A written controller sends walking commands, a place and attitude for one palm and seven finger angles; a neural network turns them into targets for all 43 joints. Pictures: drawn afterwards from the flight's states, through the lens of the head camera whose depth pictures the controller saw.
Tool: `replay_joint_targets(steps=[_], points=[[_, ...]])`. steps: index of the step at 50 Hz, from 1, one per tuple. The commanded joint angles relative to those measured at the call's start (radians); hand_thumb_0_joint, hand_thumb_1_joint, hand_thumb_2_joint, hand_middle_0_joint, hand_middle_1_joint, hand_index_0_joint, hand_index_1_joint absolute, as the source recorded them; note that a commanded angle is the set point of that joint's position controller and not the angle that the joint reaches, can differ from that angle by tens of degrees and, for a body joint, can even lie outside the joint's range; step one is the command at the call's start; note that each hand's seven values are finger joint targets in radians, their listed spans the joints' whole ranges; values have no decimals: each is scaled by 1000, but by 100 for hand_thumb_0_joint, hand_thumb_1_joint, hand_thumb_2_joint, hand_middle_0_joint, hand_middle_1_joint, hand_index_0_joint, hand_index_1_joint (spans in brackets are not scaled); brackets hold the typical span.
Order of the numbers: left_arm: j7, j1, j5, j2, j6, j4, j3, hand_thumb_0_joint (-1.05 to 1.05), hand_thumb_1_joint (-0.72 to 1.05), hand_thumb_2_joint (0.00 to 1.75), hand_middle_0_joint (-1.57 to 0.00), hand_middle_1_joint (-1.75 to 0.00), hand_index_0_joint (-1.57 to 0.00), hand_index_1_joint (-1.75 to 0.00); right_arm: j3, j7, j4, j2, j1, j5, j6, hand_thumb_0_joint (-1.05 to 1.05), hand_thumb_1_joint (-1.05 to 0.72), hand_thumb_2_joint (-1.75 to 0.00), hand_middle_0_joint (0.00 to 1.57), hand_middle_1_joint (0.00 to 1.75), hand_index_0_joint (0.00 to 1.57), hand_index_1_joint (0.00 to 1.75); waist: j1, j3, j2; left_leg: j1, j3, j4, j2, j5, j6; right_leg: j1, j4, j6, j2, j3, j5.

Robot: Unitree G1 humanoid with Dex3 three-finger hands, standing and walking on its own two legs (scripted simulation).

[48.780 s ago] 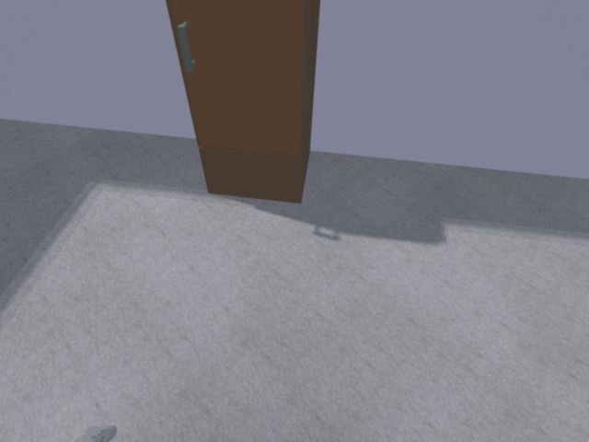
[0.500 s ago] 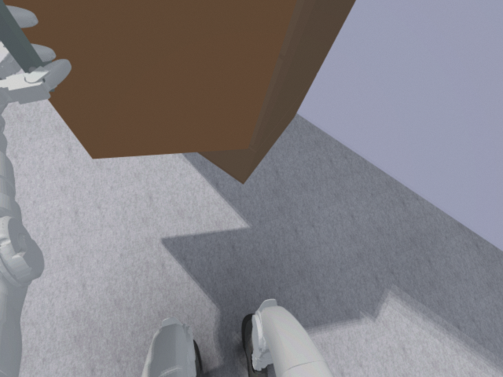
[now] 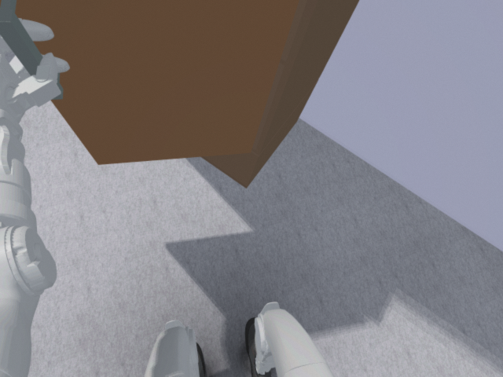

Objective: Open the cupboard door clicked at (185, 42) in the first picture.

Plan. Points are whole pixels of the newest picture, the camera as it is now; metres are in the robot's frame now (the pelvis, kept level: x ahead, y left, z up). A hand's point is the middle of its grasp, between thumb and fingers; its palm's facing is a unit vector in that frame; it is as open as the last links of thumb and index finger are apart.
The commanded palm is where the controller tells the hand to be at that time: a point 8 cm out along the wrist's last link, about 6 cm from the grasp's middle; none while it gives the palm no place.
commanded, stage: pull the door open along its arc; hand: left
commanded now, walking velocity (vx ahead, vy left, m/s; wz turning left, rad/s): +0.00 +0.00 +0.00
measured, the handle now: (34, 49) +0.59 +0.25 +0.05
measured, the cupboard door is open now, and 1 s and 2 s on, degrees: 44 84 82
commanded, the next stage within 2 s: open thumb and fingers to let go in 0.80 s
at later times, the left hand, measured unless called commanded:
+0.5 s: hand (93, 175) +0.39 +0.16 +0.06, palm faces +0.25 -0.97 +0.02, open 5.9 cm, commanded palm +0.33 +0.23 +0.06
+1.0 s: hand (163, 228) +0.32 +0.08 +0.05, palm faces +0.46 -0.89 -0.02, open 5.9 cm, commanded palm +0.27 +0.13 +0.06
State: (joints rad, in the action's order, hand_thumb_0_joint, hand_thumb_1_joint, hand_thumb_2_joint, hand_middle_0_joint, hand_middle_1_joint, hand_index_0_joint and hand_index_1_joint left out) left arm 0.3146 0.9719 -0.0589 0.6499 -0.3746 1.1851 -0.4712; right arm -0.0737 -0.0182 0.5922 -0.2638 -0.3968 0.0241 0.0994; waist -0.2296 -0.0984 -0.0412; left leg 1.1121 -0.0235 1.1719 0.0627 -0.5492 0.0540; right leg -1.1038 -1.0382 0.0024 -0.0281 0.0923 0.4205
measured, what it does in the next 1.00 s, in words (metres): shifts its weight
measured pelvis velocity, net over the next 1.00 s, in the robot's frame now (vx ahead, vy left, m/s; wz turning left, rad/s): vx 0.01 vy -0.05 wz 0.10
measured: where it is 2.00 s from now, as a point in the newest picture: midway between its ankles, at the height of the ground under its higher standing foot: outside the picture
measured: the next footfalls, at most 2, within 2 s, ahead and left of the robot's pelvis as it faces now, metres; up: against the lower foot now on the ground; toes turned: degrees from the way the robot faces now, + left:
none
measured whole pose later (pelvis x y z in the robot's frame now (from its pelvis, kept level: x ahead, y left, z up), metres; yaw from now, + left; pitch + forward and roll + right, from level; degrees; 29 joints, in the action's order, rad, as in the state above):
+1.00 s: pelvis +0.01 -0.05 +0.02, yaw +6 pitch +16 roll +1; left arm -0.49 0.01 0.07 -0.05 -0.43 0.32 0.07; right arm 0.01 -0.01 0.60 -0.19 -0.20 0.07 0.00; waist -0.01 -0.14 -0.02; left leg 0.80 0.00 1.04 0.02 -0.52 -0.02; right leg -0.84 -1.04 0.07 0.01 0.11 0.49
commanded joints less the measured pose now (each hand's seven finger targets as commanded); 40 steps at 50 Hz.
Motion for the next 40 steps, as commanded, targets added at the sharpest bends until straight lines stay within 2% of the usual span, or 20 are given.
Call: replay_joint_targets(steps=[1, 5, 7, 10, 12, 13, 14, 15, 17, 18, 19, 21, 23, 27, 28, 30, 31, 35, 36, 40], points=[[15, 227, -47, 230, -74, -258, -28, 0, 90, 90, -40, -135, -40, -135, 84, 6, -46, -205, -205, -2, -3, 0, -90, -90, 20, 30, 20, 30, 51, -588, -168, -483, 111, -144, -15, 643, -41, 297, 74, 22, -38, -32, -363], [23, 55, -79, 175, -55, -342, -14, 0, 90, 90, -40, -135, -40, -135, 94, 1, -75, -197, -172, -17, 1, 0, -90, -90, 20, 30, 20, 30, 87, -554, -138, -461, 83, -181, -23, 616, -35, 367, 100, 18, -35, -34, -384], [20, -37, -99, 140, -58, -420, -4, 0, 90, 90, -40, -135, -40, -135, 102, -2, -88, -191, -159, -23, -1, 0, -90, -90, 20, 30, 20, 30, 104, -566, -131, -498, 80, -194, -21, 672, -38, 389, 107, 18, -35, -32, -414], [15, -212, -129, 65, -49, -481, 19, 0, 90, 90, -40, -135, -40, -135, 109, -8, -117, -181, -121, -33, -7, 0, -90, -90, 20, 30, 20, 30, 131, -504, -73, -445, 55, -221, -31, 627, -33, 451, 125, 16, -30, -35, -428], [6, -302, -147, 42, -57, -561, 18, 0, 90, 90, -40, -135, -40, -135, 114, -10, -132, -176, -98, -37, -15, 0, -90, -90, 20, 30, 20, 30, 153, -512, -80, -450, 48, -232, -33, 656, -34, 483, 119, 19, -24, -39, -459], [-94, -371, -198, -9, -59, -610, -58, 0, 90, 90, -40, -135, -40, -135, 120, -14, -148, -151, -77, -35, -25, 0, -90, -90, 20, 30, 20, 30, 206, -493, -64, -427, 41, -242, -36, 662, -44, 494, 122, 17, -23, -28, -455], [-154, -440, -199, -96, -56, -626, -3, 0, 90, 90, -40, -135, -40, -135, 119, -22, -151, -144, -52, -35, -36, 0, -90, -90, 20, 30, 20, 30, 200, -457, -73, -417, 32, -249, -39, 638, -51, 483, 122, 16, -21, -26, -436], [-218, -474, -194, -130, -61, -668, -2, 0, 90, 90, -40, -135, -40, -135, 122, -29, -149, -138, -35, -35, -44, 0, -90, -90, 20, 30, 20, 30, 209, -428, -44, -405, 31, -259, -37, 619, -58, 483, 120, 17, -18, -21, -421], [-324, -591, -156, -159, -81, -776, 4, 0, 90, 90, -40, -135, -40, -135, 128, -39, -154, -128, -19, -24, -57, 0, -90, -90, 20, 30, 20, 30, 238, -461, -50, -412, 24, -258, -36, 683, -67, 515, 96, 21, -13, -29, -465], [-358, -643, -135, -203, -84, -808, 40, 0, 90, 90, -40, -135, -40, -135, 127, -45, -155, -119, -10, -21, -58, 0, -90, -90, 20, 30, 20, 30, 240, -455, -67, -421, 16, -258, -37, 685, -70, 522, 92, 24, -10, -33, -478], [-398, -657, -120, -220, -87, -853, 51, 0, 90, 90, -40, -135, -40, -135, 127, -48, -156, -113, 3, -18, -58, 0, -90, -90, 20, 30, 20, 30, 244, -442, -53, -418, 16, -263, -36, 688, -75, 534, 87, 27, -7, -32, -485], [-478, -691, -90, -259, -94, -914, 75, 0, 90, 90, -40, -135, -40, -135, 129, -45, -166, -104, 32, -9, -57, 0, -90, -90, 20, 30, 20, 30, 248, -440, 9, -403, 19, -258, -39, 649, -69, 563, 82, 30, -6, -38, -491], [-526, -753, -55, -335, -95, -940, 144, 0, 90, 90, -40, -135, -40, -135, 127, -42, -165, -89, 59, -5, -55, 0, -90, -90, 20, 30, 20, 30, 248, -407, 12, -403, 14, -261, -45, 610, -70, 567, 84, 30, 1, -42, -486], [-627, -782, -9, -412, -104, -1011, 202, 0, 90, 90, -40, -135, -40, -135, 123, -21, -166, -64, 119, 9, -53, 0, -90, -90, 20, 30, 20, 30, 257, -404, 51, -398, 14, -261, -55, 527, -65, 594, 87, 32, 11, -53, -472], [-646, -805, 1, -449, -103, -1014, 234, 0, 90, 90, -40, -135, -40, -135, 119, -18, -169, -57, 133, 11, -53, 0, -90, -90, 20, 30, 20, 30, 259, -379, 43, -394, 13, -265, -59, 504, -66, 589, 91, 32, 14, -50, -457], [-671, -808, 21, -476, -107, -1039, 273, 0, 90, 90, -40, -135, -40, -135, 116, -10, -167, -49, 158, 17, -56, 0, -90, -90, 20, 30, 20, 30, 257, -366, 57, -394, 14, -267, -64, 466, -64, 589, 100, 31, 19, -52, -437], [-688, -815, 25, -483, -107, -1044, 277, 0, 90, 90, -40, -135, -40, -135, 117, -5, -166, -43, 166, 21, -60, 0, -90, -90, 20, 30, 20, 30, 255, -365, 96, -387, 17, -261, -66, 451, -58, 599, 109, 30, 17, -58, -440], [-748, -857, 62, -557, -107, -1067, 354, 0, 90, 90, -40, -135, -40, -135, 111, 3, -156, -23, 198, 30, -77, 0, -90, -90, 20, 30, 20, 30, 258, -357, 71, -384, 11, -261, -77, 404, -58, 608, 122, 27, 28, -70, -417], [-752, -866, 75, -563, -107, -1081, 372, 0, 90, 90, -40, -135, -40, -135, 112, 4, -156, -21, 194, 32, -81, 0, -90, -90, 20, 30, 20, 30, 251, -367, 89, -387, 15, -258, -75, 412, -56, 618, 125, 28, 28, -74, -431], [-763, -859, 108, -651, -108, -1109, 493, 0, 90, 90, -40, -135, -40, -135, 115, 0, -146, -15, 196, 40, -109, 0, -90, -90, 20, 30, 20, 30, 224, -350, 81, -394, 15, -249, -75, 399, -54, 604, 133, 23, 37, -77, -443]])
